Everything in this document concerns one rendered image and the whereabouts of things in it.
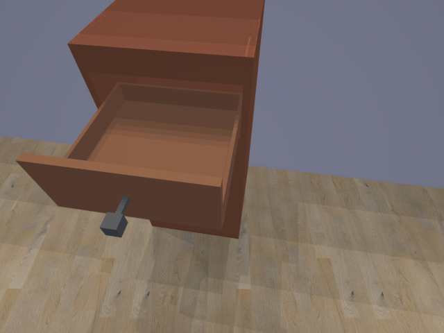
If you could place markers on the cabinet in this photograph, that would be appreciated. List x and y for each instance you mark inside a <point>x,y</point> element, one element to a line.
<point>196,44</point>

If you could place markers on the handle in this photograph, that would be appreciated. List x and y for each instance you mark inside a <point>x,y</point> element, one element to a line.
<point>114,224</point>

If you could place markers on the drawer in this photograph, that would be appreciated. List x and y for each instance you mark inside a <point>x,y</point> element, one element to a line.
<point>171,150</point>

